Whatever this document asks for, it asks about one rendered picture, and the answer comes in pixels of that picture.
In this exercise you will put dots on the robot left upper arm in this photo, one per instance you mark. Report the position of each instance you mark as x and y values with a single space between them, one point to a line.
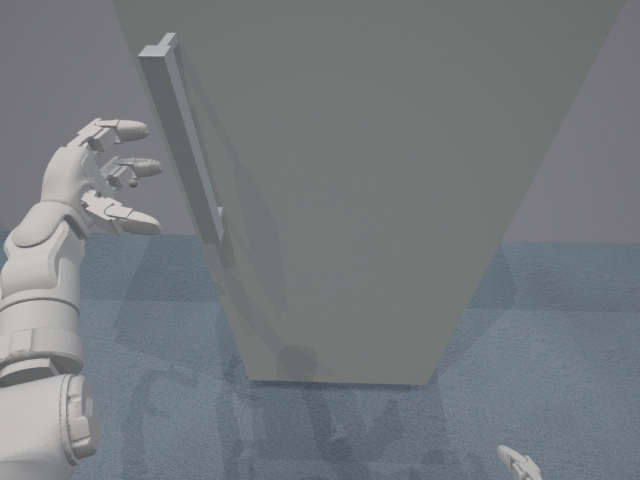
47 427

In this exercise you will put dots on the handle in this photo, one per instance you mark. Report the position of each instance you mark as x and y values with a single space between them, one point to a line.
161 72

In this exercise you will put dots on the fridge door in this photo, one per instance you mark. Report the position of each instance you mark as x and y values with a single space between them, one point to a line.
369 156

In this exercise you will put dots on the left robot hand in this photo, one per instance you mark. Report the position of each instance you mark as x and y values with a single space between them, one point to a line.
72 174

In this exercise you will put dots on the right robot hand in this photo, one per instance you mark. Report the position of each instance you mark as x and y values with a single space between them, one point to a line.
522 468

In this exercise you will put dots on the left robot forearm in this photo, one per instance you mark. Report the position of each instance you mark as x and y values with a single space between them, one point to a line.
40 295

